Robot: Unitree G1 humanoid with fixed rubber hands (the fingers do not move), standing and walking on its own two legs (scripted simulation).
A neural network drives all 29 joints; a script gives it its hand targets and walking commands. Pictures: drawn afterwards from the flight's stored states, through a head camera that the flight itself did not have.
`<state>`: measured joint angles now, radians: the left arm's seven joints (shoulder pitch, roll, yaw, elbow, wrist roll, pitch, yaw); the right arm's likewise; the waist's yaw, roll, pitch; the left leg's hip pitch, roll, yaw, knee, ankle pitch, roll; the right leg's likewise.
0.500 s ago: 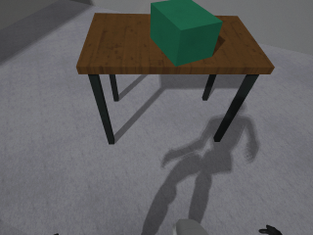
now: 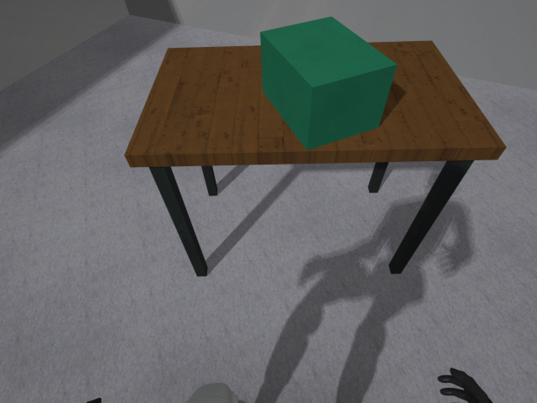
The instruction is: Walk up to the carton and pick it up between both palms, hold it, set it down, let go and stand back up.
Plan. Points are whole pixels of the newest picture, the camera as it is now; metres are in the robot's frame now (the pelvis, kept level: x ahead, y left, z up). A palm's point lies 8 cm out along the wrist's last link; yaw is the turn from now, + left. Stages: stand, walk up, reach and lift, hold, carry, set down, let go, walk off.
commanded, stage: walk up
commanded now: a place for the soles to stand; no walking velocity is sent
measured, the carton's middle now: (319, 80) +0.80 -0.11 +0.03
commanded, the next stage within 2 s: none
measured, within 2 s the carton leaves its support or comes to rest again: neither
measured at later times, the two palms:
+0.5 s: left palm (131, 365) +0.18 +0.25 -0.11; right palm (506, 380) +0.16 -0.36 -0.11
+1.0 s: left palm (140, 315) +0.27 +0.26 -0.12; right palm (469, 285) +0.31 -0.34 -0.09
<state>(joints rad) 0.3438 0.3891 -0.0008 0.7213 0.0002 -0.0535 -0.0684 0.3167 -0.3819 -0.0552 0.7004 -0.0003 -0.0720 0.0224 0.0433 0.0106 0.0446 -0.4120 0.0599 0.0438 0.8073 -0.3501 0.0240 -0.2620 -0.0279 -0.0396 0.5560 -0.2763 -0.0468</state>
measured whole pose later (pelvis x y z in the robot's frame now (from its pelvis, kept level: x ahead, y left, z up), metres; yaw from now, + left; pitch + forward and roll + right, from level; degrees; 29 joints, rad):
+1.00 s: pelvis +0.22 -0.04 -0.01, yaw +2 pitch -2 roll +1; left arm 0.34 0.39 0.00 0.72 0.00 0.00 -0.06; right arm 0.33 -0.38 -0.05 0.71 0.00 -0.10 -0.03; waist 0.01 -0.04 0.06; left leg -0.35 0.05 0.07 0.63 -0.25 0.01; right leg -0.42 -0.01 -0.03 1.00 -0.45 -0.04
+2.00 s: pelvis +0.26 -0.07 -0.02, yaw +2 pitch +0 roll +1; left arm 0.34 0.40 0.00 0.74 0.00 0.00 -0.05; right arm 0.36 -0.38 -0.05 0.76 0.00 -0.09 -0.02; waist -0.01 -0.02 0.03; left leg -0.33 0.07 0.04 0.68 -0.36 0.02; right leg -0.49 -0.02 -0.02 0.94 -0.47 -0.03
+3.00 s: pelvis +0.35 -0.09 -0.01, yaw +1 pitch +0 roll +1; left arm 0.34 0.40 0.00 0.81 0.00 -0.04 -0.02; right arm 0.18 -0.38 -0.04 0.78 0.00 -0.03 0.01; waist 0.01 0.01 0.05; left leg -0.38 0.06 0.09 0.64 -0.26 -0.01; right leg -0.33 -0.02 -0.02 0.69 -0.37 -0.01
